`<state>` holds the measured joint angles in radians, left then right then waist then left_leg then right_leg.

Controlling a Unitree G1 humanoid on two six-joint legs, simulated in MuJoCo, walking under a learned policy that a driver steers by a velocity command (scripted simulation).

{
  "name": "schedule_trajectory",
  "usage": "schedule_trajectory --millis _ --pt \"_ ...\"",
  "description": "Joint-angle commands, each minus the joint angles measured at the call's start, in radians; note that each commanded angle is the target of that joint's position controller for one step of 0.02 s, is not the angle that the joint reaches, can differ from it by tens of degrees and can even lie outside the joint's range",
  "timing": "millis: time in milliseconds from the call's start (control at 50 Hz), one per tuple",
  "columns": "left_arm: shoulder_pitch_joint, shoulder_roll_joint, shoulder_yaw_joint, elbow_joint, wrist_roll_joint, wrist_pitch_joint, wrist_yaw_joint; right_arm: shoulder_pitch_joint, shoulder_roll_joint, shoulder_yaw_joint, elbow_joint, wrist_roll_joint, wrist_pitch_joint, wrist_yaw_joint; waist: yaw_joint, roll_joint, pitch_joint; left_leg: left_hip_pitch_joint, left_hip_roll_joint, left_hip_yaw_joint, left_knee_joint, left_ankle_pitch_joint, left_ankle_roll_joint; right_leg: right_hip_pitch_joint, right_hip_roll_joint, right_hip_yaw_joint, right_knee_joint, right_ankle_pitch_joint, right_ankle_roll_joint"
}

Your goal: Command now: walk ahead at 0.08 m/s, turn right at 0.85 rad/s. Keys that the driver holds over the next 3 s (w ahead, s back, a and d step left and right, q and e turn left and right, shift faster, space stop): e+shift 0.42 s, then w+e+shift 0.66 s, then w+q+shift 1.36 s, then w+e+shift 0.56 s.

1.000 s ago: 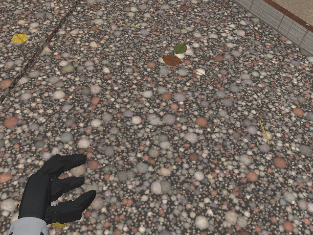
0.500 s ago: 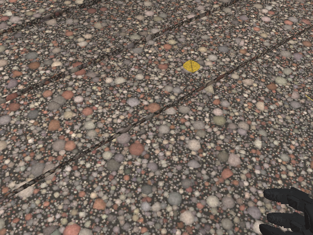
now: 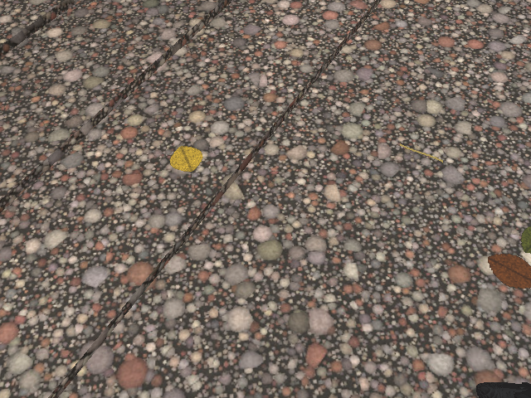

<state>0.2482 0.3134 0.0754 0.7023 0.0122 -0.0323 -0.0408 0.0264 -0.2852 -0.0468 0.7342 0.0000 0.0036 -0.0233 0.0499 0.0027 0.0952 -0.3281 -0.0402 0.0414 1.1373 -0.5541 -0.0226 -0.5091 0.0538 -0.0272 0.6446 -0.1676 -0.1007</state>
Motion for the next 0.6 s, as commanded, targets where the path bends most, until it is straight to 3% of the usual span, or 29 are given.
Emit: schedule_trajectory --millis 20,40,60,100,160,280,320,340,360,380,400,420,440,460,480,540,600 --pt "0.008 0.186 0.055 -0.119 -0.032 -0.008 0.015 0.026 -0.121 -0.025 -0.084 -0.001 -0.023 0.015 -0.040 -0.016 -0.266 -0.349 -0.021 -0.198 0.195 0.028 0.000 0.489 -0.293 0.603 -0.313 0.281 -0.225" --pt "-0.023 0.152 0.045 -0.130 -0.048 0.003 0.030 0.005 -0.122 -0.027 -0.081 -0.012 -0.017 0.006 -0.054 0.002 -0.225 -0.326 0.008 -0.201 0.098 0.068 0.002 0.400 -0.271 0.553 -0.314 0.237 -0.192" --pt "-0.037 0.135 0.041 -0.143 -0.046 0.016 0.045 -0.008 -0.116 -0.027 -0.082 -0.011 -0.012 0.007 -0.064 -0.018 -0.209 -0.265 0.011 -0.195 -0.005 0.092 -0.001 0.339 -0.224 0.511 -0.321 0.213 -0.162" --pt "-0.044 0.153 0.051 -0.162 -0.028 0.039 0.065 -0.013 -0.080 -0.021 -0.068 -0.003 -0.012 0.010 -0.061 -0.047 -0.211 -0.206 -0.025 -0.168 -0.188 0.123 -0.027 0.320 -0.167 0.462 -0.310 0.265 -0.131" --pt "-0.030 0.187 0.068 -0.173 -0.030 0.061 0.086 0.001 -0.069 -0.019 -0.049 0.007 -0.013 0.007 -0.049 -0.077 -0.262 -0.154 -0.047 -0.181 -0.319 0.199 -0.059 0.328 -0.162 0.480 -0.285 0.297 -0.115" --pt "-0.086 0.177 0.069 -0.208 -0.030 0.090 0.084 0.010 -0.096 -0.037 -0.043 0.007 -0.026 0.015 -0.030 -0.183 -0.227 -0.049 -0.054 -0.189 -0.526 0.278 -0.043 0.259 -0.115 0.561 -0.261 0.075 -0.053" --pt "-0.122 0.169 0.065 -0.222 -0.035 0.095 0.081 0.071 -0.115 -0.051 -0.025 0.008 -0.039 0.021 -0.061 -0.196 -0.222 0.058 -0.033 -0.179 -0.699 0.369 -0.021 0.228 -0.084 0.580 -0.213 0.036 -0.023" --pt "-0.115 0.144 0.056 -0.227 -0.037 0.096 0.078 0.104 -0.145 -0.064 -0.016 0.001 -0.041 0.018 -0.065 -0.153 -0.229 0.152 0.045 -0.214 -0.794 0.425 0.008 0.174 -0.036 0.548 -0.143 -0.087 0.009" --pt "-0.027 0.077 0.037 -0.215 -0.026 0.097 0.073 0.086 -0.210 -0.076 -0.035 -0.014 -0.032 0.010 -0.009 0.056 -0.257 0.257 0.271 -0.423 -0.837 0.412 0.097 0.070 0.078 0.399 0.081 -0.396 0.053" --pt "-0.025 0.115 0.046 -0.250 -0.029 0.084 0.064 0.055 -0.235 -0.076 -0.041 -0.055 -0.026 0.010 0.025 0.290 -0.196 0.184 0.402 -0.656 -0.910 0.417 0.231 -0.095 0.122 0.265 0.298 -0.457 0.096" --pt "-0.017 0.202 0.066 -0.227 -0.024 0.075 0.058 0.001 -0.181 -0.068 -0.073 -0.051 -0.030 0.003 0.026 0.233 -0.158 0.157 0.415 -0.612 -0.903 0.397 0.258 -0.127 0.025 0.235 0.443 -0.386 0.126" --pt "-0.021 0.227 0.076 -0.199 -0.031 0.078 0.056 -0.031 -0.129 -0.054 -0.089 -0.036 -0.026 -0.008 0.015 0.151 -0.136 0.135 0.344 -0.473 -0.876 0.364 0.220 -0.124 -0.002 0.216 0.491 -0.306 0.141" --pt "-0.006 0.202 0.070 -0.180 -0.027 0.087 0.060 -0.008 -0.130 -0.053 -0.092 -0.017 -0.022 -0.020 0.001 0.114 -0.154 0.174 0.290 -0.401 -0.882 0.246 0.179 -0.154 -0.015 0.183 0.543 -0.227 0.151" --pt "-0.001 0.177 0.060 -0.184 -0.025 0.089 0.056 0.022 -0.147 -0.054 -0.085 0.000 -0.022 -0.029 -0.017 0.127 -0.152 0.214 0.284 -0.376 -0.898 0.166 0.164 -0.212 -0.037 0.152 0.599 -0.174 0.157" --pt "-0.017 0.163 0.051 -0.194 -0.030 0.082 0.048 0.071 -0.160 -0.054 -0.080 0.004 -0.028 -0.035 -0.042 0.133 -0.154 0.247 0.286 -0.352 -0.922 0.097 0.158 -0.256 -0.067 0.113 0.634 -0.145 0.158" --pt "-0.094 0.138 0.033 -0.226 -0.043 0.058 0.039 0.209 -0.182 -0.059 -0.060 -0.004 -0.049 -0.029 -0.119 0.136 -0.137 0.349 0.297 -0.313 -0.957 -0.060 0.151 -0.368 -0.126 0.058 0.628 -0.131 0.165" --pt "-0.121 0.123 0.027 -0.243 -0.048 0.044 0.038 0.257 -0.195 -0.063 -0.059 -0.010 -0.068 -0.020 -0.140 0.136 -0.102 0.363 0.332 -0.279 -0.989 -0.092 0.160 -0.411 -0.168 0.065 0.599 -0.107 0.173"
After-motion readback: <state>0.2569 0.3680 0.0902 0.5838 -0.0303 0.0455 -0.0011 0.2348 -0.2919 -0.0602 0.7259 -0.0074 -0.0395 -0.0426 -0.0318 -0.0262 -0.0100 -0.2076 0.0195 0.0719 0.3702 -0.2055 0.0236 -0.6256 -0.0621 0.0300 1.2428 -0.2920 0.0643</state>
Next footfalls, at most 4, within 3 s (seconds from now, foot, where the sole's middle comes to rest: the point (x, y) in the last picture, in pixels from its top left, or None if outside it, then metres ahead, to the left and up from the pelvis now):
0.34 left None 0.22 0.14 -0.75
1.00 right None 0.18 -0.31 -0.75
1.48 left None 0.49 -0.71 -0.75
1.90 right None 0.59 -1.14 -0.75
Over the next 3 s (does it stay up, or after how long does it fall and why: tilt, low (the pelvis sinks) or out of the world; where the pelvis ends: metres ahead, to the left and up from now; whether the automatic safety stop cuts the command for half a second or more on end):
stays up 1.47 -1.27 0.10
